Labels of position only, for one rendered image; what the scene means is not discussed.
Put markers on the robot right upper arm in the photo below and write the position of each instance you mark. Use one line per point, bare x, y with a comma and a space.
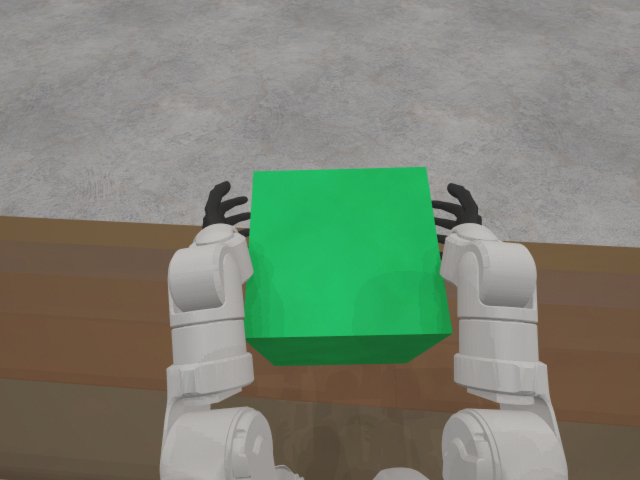
489, 444

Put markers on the robot right forearm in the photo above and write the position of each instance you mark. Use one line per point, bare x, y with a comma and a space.
498, 347

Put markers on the robot left upper arm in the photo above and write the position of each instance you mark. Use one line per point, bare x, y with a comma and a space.
220, 444

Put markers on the robot left shin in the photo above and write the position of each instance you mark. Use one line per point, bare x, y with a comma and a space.
283, 467

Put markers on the robot left forearm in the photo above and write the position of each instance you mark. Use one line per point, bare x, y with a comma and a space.
210, 359

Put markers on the robot left hand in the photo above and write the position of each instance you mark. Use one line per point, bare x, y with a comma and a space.
215, 210

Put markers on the carton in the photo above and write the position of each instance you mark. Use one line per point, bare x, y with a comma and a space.
346, 267

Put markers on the robot right hand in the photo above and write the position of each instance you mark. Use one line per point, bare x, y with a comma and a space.
467, 212

